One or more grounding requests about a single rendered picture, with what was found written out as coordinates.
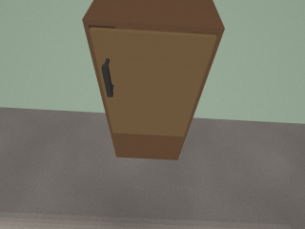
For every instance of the cupboard door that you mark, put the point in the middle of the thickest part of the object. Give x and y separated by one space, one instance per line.
156 77

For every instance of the handle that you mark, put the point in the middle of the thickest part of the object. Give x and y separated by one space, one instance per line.
107 78

